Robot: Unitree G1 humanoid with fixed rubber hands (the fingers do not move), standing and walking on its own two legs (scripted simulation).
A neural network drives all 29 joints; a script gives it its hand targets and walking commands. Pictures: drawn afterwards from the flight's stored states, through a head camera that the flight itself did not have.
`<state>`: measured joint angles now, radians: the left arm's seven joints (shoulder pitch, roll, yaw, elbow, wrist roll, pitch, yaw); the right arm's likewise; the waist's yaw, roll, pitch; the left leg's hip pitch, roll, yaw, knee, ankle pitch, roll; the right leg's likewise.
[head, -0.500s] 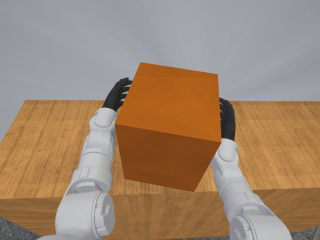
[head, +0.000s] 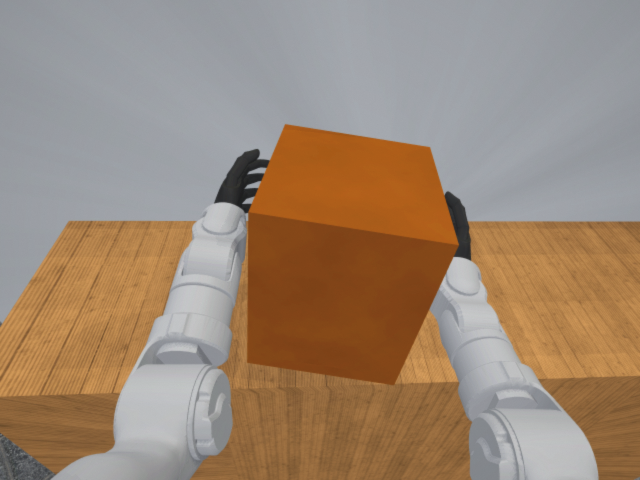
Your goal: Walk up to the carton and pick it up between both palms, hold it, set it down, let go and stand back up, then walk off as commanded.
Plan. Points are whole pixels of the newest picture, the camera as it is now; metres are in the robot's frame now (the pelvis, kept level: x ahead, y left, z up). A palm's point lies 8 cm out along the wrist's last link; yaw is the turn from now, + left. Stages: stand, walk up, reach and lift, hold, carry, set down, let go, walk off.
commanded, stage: reach and lift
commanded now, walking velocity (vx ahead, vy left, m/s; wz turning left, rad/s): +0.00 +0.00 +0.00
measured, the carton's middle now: (339, 254) +0.39 -0.02 +0.11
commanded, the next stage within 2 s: hold in 2.00 s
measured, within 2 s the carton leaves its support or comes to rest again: neither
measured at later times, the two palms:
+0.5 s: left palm (216, 195) +0.40 +0.13 +0.20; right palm (453, 217) +0.38 -0.16 +0.17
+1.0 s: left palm (200, 176) +0.37 +0.14 +0.24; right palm (461, 186) +0.38 -0.15 +0.22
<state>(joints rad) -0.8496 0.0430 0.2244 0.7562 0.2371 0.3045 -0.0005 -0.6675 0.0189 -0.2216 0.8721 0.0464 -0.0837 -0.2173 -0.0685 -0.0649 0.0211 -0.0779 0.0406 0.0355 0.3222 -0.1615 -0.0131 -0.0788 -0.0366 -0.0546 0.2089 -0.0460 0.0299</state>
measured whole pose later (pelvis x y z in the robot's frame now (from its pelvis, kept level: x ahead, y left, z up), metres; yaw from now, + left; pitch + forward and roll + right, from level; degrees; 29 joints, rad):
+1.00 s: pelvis -0.01 -0.02 +0.00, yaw +2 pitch -8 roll -1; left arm -0.85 0.02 0.33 0.36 0.29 0.73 0.01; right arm -0.89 -0.08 -0.08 0.75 0.21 0.33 -0.20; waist -0.08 -0.03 -0.01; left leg -0.06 0.05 -0.01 0.36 -0.17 -0.03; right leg -0.06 -0.02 -0.07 0.27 -0.08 0.01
